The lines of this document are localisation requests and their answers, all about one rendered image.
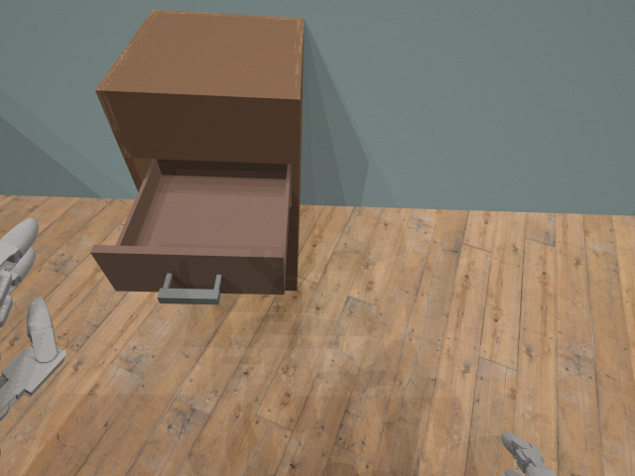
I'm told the cabinet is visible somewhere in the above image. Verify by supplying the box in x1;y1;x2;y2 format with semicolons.
95;10;304;291

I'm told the robot left hand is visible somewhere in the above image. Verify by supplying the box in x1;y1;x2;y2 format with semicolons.
0;218;66;420

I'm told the handle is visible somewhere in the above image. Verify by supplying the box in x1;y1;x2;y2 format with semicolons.
157;274;222;304

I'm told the robot right hand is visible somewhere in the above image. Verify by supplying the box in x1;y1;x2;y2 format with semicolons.
500;431;557;476

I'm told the drawer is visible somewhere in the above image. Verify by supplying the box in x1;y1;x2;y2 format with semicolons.
90;159;291;295

